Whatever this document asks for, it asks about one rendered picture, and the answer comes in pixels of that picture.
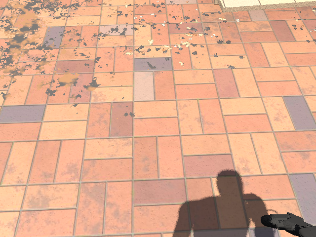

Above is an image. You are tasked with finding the robot right hand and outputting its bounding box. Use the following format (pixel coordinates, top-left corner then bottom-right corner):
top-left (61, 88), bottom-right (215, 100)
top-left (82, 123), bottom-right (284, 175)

top-left (261, 212), bottom-right (316, 237)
